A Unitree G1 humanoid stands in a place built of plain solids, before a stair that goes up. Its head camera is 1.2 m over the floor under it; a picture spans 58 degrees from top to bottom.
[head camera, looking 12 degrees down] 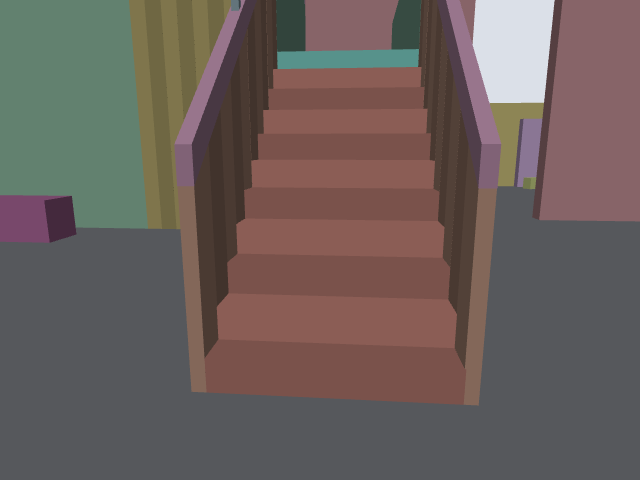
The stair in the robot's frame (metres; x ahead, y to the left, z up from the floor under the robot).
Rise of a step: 0.19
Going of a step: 0.22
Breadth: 1.25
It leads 5 degrees to the right of straight ahead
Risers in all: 11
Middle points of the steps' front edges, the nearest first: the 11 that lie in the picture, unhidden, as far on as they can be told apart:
1.91 -0.05 0.19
2.13 -0.07 0.37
2.35 -0.09 0.56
2.57 -0.11 0.74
2.78 -0.13 0.93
3.00 -0.15 1.12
3.22 -0.17 1.30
3.44 -0.18 1.49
3.66 -0.20 1.67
3.88 -0.22 1.86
4.09 -0.24 2.05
